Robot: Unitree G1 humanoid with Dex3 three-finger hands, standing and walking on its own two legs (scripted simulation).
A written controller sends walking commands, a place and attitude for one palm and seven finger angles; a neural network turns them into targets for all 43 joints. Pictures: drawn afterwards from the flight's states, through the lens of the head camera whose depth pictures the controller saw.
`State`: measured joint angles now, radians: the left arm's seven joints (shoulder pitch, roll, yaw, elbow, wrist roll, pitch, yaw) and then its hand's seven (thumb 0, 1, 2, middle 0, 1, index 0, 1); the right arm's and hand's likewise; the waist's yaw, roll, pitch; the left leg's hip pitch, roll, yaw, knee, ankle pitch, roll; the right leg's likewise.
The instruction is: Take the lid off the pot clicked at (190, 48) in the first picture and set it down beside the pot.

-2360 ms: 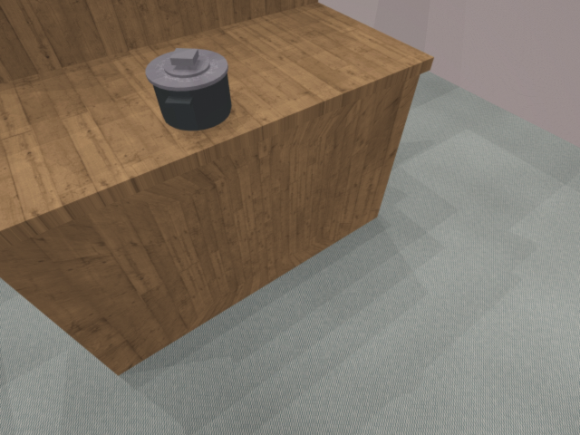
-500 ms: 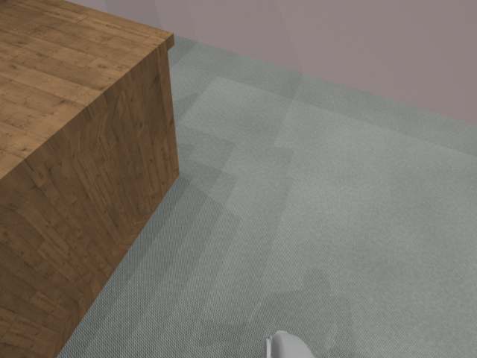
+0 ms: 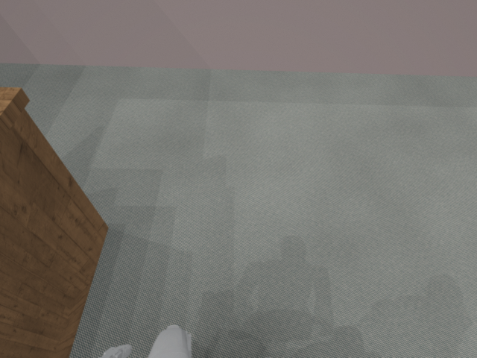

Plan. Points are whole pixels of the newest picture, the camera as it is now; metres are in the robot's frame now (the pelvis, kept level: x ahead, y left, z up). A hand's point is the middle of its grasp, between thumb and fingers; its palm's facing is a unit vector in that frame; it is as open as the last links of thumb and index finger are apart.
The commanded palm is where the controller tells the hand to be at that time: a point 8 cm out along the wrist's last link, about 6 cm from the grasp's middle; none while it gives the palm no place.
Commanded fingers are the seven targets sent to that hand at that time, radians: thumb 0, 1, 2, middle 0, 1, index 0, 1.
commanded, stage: walk to a spot facing it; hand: left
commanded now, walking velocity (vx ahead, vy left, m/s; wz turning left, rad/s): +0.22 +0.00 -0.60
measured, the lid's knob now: out of the picture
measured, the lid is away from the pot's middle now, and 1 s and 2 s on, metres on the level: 0.00 0.00 0.00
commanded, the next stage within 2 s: turn to face it in 1.38 s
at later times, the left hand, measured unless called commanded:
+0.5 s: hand (122, 311) +0.23 +0.24 -0.16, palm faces -0.24 -0.95 -0.18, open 7.4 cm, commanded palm none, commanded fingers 0.00 0.90 0.90 -0.20 -0.30 -0.20 -0.30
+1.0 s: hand (196, 245) +0.37 +0.10 -0.15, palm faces -0.58 -0.78 -0.23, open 7.4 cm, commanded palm none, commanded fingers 0.00 0.90 0.90 -0.20 -0.30 -0.20 -0.30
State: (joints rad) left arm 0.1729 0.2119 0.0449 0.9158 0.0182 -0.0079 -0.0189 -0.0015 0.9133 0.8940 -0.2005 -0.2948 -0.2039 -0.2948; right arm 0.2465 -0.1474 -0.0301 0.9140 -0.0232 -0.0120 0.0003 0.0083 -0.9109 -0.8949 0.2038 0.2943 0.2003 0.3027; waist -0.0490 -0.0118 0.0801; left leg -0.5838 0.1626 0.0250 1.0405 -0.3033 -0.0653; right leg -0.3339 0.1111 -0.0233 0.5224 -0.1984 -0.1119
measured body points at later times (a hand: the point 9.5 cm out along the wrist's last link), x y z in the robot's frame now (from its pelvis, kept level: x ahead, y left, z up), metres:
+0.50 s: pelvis +0.12 +0.05 +0.01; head +0.16 +0.07 +0.46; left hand +0.24 +0.29 -0.15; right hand +0.13 -0.21 -0.12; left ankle +0.13 +0.16 -0.73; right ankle +0.10 -0.10 -0.66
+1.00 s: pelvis +0.15 +0.01 +0.00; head +0.18 -0.01 +0.45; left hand +0.40 +0.14 -0.13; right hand +0.07 -0.24 -0.14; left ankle +0.24 +0.12 -0.70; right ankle +0.13 -0.10 -0.73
